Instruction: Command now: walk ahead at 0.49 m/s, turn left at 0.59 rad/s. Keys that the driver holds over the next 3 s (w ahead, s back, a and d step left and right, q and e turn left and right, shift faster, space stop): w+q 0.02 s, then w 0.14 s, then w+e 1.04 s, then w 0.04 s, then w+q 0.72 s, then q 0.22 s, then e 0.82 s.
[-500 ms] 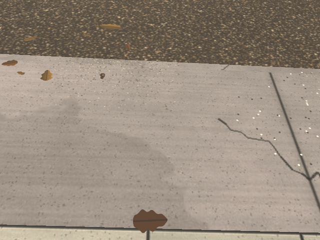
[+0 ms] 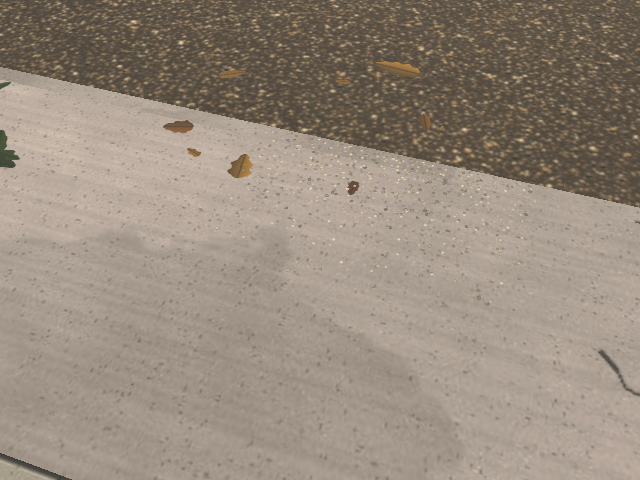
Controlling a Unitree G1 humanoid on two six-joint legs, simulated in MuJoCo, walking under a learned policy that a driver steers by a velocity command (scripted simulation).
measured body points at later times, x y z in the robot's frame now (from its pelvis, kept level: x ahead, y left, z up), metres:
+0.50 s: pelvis +0.26 +0.08 +0.00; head +0.29 +0.09 +0.45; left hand +0.32 +0.35 -0.14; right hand +0.39 -0.19 -0.09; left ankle +0.30 +0.18 -0.74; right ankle +0.19 -0.08 -0.64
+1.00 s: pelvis +0.51 -0.01 -0.01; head +0.55 -0.03 +0.43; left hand +0.74 +0.20 -0.11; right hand +0.51 -0.30 -0.14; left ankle +0.42 +0.18 -0.63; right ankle +0.56 -0.09 -0.74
